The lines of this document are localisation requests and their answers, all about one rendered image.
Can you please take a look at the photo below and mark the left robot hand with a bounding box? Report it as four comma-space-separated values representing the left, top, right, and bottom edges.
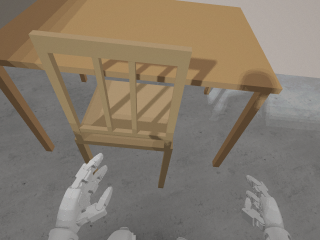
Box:
55, 153, 113, 234

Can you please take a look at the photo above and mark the right robot hand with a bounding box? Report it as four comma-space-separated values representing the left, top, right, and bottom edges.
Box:
242, 175, 284, 233

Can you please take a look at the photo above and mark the robot left forearm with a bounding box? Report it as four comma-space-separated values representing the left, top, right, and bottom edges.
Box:
48, 228, 79, 240

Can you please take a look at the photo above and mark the robot left thigh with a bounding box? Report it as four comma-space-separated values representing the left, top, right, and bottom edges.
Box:
107, 230, 136, 240

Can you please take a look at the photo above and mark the table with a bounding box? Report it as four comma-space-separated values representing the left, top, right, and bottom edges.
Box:
0, 0, 283, 167

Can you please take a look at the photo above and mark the left robot shin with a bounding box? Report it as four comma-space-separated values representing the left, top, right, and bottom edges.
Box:
119, 227, 129, 231

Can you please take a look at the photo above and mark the chair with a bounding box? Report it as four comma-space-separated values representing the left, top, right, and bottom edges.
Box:
28, 30, 192, 189

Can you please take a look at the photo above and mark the robot right forearm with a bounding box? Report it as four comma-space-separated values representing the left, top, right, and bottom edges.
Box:
263, 227, 292, 240

